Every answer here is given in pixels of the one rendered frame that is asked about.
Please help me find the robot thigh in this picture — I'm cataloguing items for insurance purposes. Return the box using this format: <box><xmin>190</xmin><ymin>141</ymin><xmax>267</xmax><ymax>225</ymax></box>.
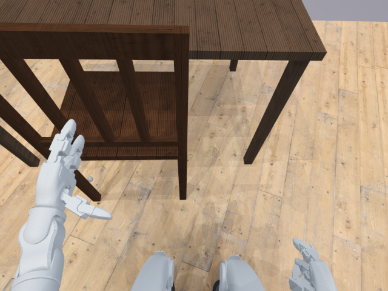
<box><xmin>131</xmin><ymin>255</ymin><xmax>174</xmax><ymax>291</ymax></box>
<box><xmin>219</xmin><ymin>259</ymin><xmax>266</xmax><ymax>291</ymax></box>

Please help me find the table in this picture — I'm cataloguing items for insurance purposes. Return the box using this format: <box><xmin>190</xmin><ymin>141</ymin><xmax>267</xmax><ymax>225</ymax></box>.
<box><xmin>0</xmin><ymin>0</ymin><xmax>327</xmax><ymax>167</ymax></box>

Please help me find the chair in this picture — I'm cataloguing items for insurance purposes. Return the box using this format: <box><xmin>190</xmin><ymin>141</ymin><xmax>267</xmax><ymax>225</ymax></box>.
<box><xmin>0</xmin><ymin>22</ymin><xmax>190</xmax><ymax>202</ymax></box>

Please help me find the robot left forearm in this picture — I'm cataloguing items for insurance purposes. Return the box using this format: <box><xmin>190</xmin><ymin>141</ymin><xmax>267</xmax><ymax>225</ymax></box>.
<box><xmin>11</xmin><ymin>206</ymin><xmax>67</xmax><ymax>291</ymax></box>

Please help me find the robot left thigh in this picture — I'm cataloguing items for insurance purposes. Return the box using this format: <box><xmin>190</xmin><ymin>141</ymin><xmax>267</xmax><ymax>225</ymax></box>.
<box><xmin>131</xmin><ymin>255</ymin><xmax>174</xmax><ymax>291</ymax></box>

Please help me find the robot right hand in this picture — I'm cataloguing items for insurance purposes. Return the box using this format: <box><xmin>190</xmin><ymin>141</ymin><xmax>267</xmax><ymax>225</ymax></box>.
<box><xmin>289</xmin><ymin>238</ymin><xmax>338</xmax><ymax>291</ymax></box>

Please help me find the robot left hand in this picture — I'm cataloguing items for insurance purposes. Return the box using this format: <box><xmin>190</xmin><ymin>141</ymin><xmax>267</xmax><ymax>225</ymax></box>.
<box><xmin>35</xmin><ymin>119</ymin><xmax>113</xmax><ymax>220</ymax></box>

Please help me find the robot right thigh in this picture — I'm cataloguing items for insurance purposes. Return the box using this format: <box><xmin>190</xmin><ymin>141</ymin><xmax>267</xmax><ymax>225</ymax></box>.
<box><xmin>219</xmin><ymin>259</ymin><xmax>266</xmax><ymax>291</ymax></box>

